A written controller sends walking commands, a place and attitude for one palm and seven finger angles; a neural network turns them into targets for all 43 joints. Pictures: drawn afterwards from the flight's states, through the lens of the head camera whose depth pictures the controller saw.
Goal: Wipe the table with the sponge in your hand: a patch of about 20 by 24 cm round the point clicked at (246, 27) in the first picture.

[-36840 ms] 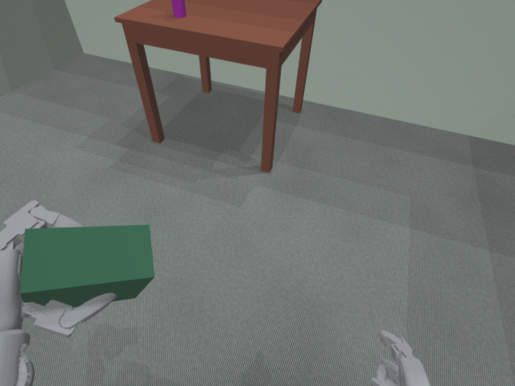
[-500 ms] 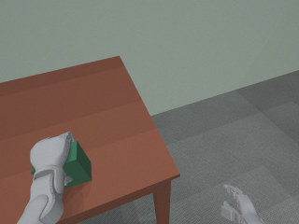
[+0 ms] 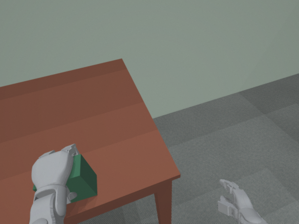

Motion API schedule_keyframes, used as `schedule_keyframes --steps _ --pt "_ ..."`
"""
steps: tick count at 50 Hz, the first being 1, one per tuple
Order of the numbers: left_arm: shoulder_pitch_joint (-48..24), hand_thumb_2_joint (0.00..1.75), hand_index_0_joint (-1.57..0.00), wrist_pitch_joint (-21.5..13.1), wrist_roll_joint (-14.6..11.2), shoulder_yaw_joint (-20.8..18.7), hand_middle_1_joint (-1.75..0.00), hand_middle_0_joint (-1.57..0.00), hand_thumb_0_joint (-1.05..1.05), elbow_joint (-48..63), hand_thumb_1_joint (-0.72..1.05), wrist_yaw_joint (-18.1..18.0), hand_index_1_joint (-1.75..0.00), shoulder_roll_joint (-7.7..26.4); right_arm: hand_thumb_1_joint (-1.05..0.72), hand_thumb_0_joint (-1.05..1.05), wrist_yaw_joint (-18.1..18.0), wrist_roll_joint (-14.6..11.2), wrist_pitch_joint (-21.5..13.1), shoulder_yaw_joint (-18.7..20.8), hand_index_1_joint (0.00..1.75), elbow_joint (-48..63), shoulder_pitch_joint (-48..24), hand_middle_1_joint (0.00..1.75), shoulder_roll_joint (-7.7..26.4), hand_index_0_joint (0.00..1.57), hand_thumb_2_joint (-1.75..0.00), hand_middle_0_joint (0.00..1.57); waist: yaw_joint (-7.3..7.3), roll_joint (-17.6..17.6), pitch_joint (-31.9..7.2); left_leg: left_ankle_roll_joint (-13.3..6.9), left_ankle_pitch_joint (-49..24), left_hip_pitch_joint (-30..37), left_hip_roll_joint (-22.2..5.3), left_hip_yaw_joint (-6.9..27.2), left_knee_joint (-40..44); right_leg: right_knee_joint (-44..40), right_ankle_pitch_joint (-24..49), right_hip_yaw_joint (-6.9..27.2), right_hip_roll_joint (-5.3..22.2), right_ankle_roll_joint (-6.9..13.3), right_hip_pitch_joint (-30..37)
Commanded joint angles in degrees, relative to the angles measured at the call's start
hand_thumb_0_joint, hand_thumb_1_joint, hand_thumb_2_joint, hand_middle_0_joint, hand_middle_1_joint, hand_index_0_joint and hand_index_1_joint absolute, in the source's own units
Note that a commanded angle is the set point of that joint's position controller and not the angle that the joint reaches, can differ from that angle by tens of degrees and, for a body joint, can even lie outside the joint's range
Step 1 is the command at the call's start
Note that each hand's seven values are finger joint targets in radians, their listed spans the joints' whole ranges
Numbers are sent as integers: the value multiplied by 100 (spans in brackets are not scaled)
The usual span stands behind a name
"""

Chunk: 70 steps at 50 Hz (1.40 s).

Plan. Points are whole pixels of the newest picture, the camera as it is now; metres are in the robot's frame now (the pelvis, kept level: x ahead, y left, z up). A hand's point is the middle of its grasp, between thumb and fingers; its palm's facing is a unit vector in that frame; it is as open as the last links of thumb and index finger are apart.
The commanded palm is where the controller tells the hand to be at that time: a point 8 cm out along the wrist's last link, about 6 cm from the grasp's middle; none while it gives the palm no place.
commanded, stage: lift the sponge slowly off the table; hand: left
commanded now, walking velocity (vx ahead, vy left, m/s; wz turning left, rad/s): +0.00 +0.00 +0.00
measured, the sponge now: (72, 184) +0.21 +0.25 +0.00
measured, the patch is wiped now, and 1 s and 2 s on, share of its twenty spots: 1.00 1.00 1.00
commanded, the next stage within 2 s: none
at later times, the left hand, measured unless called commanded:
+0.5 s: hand (69, 180) +0.20 +0.24 +0.05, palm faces +0.01 -0.14 -0.99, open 10.2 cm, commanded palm +0.17 +0.24 +0.12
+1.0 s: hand (61, 180) +0.19 +0.24 +0.08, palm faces +0.04 -0.14 -0.99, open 10.2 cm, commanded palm +0.16 +0.24 +0.15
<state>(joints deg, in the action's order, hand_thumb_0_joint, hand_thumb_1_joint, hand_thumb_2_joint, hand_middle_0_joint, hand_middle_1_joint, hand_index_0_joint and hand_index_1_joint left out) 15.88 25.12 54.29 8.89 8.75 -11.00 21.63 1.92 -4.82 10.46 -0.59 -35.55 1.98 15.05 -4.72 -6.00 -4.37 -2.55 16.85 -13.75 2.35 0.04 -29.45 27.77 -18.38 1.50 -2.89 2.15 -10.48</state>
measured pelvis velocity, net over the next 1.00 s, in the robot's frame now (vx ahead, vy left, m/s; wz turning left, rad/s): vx -0.02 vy -0.02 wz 0.00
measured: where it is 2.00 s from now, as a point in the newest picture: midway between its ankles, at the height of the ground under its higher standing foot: outside the picture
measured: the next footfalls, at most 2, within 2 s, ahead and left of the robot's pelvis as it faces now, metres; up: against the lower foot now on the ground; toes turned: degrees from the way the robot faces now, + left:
none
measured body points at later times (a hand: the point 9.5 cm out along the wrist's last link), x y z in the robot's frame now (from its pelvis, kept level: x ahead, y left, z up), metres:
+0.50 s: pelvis -0.01 -0.02 +0.00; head -0.03 -0.06 +0.45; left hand +0.20 +0.24 +0.11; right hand +0.23 -0.22 -0.08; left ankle -0.02 +0.09 -0.74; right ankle -0.04 -0.10 -0.74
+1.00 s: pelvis -0.02 -0.02 +0.00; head -0.04 -0.07 +0.45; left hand +0.18 +0.24 +0.14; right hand +0.23 -0.23 -0.08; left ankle -0.02 +0.09 -0.74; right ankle -0.04 -0.10 -0.74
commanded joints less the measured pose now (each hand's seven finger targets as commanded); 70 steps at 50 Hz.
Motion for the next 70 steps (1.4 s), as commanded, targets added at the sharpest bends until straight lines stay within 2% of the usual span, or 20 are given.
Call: schedule_keyframes --steps 1,8,14,15,18,19,23,24,31,33,34,41,43,48,50,58,65,68,69,70 --pt "35 130 -120 9 -225 111 -160 -120 0 238 10 169 -160 155 -90 0 -11 0 -326 170 30 957 -1153 30 564 20 -90 20 -32 978 -255 -44 -1590 124 -130 335 297 -223 2078 211 1 186 118" --pt "-252 130 -120 23 -188 -48 -160 -120 0 666 10 153 -160 392 -90 0 -43 32 -338 199 30 987 -1283 30 576 20 -90 20 -98 806 -582 -80 -1689 331 -89 359 300 -220 2216 365 9 216 333" --pt "-530 130 -120 -8 -158 -4 -160 -120 0 956 10 188 -160 435 -90 0 -53 55 -356 184 30 990 -1292 30 534 20 -90 20 -60 624 -478 -109 -1633 405 -85 339 353 -274 2063 315 13 212 340" --pt "-514 130 -120 -3 -157 -133 -160 -120 0 779 10 185 -160 539 -90 0 -70 54 -365 172 30 948 -1282 30 540 20 -90 20 -74 775 -336 -105 -1561 366 -86 337 374 -331 1989 321 4 209 293" --pt "-675 130 -120 -17 -125 -525 -160 -120 0 905 10 149 -160 935 -90 0 -125 71 -368 162 30 910 -1363 30 583 20 -90 20 -132 658 -413 -92 -1520 426 -62 333 418 -400 2003 514 6 229 409" --pt "-795 130 -120 -3 -141 -268 -160 -120 0 931 10 159 -160 671 -90 0 -140 71 -367 149 30 924 -1373 30 530 20 -90 20 -72 631 -426 -111 -1446 415 -48 272 429 -406 1920 406 36 194 431" --pt "-1024 130 -120 2 -104 -750 -160 -120 0 935 10 162 -160 1208 -90 0 -220 105 -388 146 30 854 -1440 30 598 20 -90 20 -139 592 -427 -114 -1464 539 -14 272 437 -538 1968 622 30 219 499" --pt "-976 130 -120 -6 -129 -638 -160 -120 0 940 10 170 -160 1048 -90 0 -230 97 -399 143 30 861 -1424 30 552 20 -90 20 -112 532 -480 -124 -1491 518 -5 227 422 -496 2024 527 58 196 567" --pt "-710 130 -120 -111 -201 -980 -160 -120 0 1164 10 238 -160 1354 -90 0 -267 124 -455 155 30 850 -1412 30 574 20 -90 20 -156 496 -429 -115 -1646 625 21 207 381 -562 2357 616 70 193 643" --pt "-924 130 -120 -115 -181 -1019 -160 -120 0 1484 10 257 -160 1449 -90 0 -271 140 -448 164 30 886 -1469 30 583 20 -90 20 -146 294 -474 -111 -1675 718 20 244 432 -604 2300 690 58 219 630" --pt "-977 130 -120 -117 -181 -852 -160 -120 0 1525 10 269 -160 1287 -90 0 -282 143 -455 168 30 897 -1446 30 565 20 -90 20 -111 249 -432 -123 -1640 708 11 220 428 -592 2184 582 64 199 580" --pt "-1149 130 -120 -162 -165 -944 -160 -120 0 1521 10 299 -160 1390 -90 0 -344 160 -488 189 30 861 -1450 30 579 20 -90 20 -138 408 -433 -138 -1644 820 4 235 482 -705 2001 568 50 206 569" --pt "-1140 130 -120 -137 -188 -1170 -160 -120 0 1548 10 327 -160 1623 -90 0 -348 153 -477 172 30 861 -1522 30 607 20 -90 20 -168 494 -493 -124 -1676 865 10 261 500 -718 2104 686 44 215 635" --pt "-1037 130 -120 -49 -241 -1168 -160 -120 0 1856 10 429 -160 1635 -90 0 -322 139 -454 156 30 920 -1631 30 608 20 -90 20 -187 215 -535 -104 -1749 898 14 269 536 -701 2146 717 53 233 715" --pt "-1017 130 -120 -4 -269 -1031 -160 -120 0 1787 10 480 -160 1485 -90 0 -323 139 -457 144 30 920 -1580 30 593 20 -90 20 -153 373 -353 -115 -1713 843 -16 266 535 -716 2026 582 53 206 591" --pt "-1163 130 -120 81 -274 -1408 -160 -120 0 1893 10 604 -160 1942 -90 0 -361 138 -426 102 30 939 -1700 30 634 20 -90 20 -196 379 -417 -113 -1629 859 -7 296 592 -774 1884 745 57 215 662" --pt "-1548 130 -120 98 -332 -1079 -160 -120 0 1956 10 770 -160 1693 -90 0 -403 118 -461 70 30 930 -1687 30 616 20 -90 20 -106 258 -290 -108 -1520 884 -31 316 662 -842 1559 555 53 195 530" --pt "-1603 130 -120 113 -304 -1300 -160 -120 0 1980 10 814 -160 1963 -90 0 -414 126 -457 69 30 936 -1740 30 645 20 -90 20 -152 284 -295 -98 -1479 885 -41 368 729 -882 1417 645 26 229 544" --pt "-1732 130 -120 107 -304 -1100 -160 -120 0 1973 10 831 -160 1762 -90 0 -423 121 -461 60 30 944 -1713 30 613 20 -90 20 -114 305 -353 -107 -1440 856 -46 316 738 -846 1374 534 55 193 603" --pt "-1779 130 -120 113 -273 -1200 -160 -120 0 1888 10 830 -160 1880 -90 0 -426 120 -460 62 30 912 -1690 30 627 20 -90 20 -142 286 -338 -97 -1443 854 -54 339 747 -867 1341 539 46 208 575"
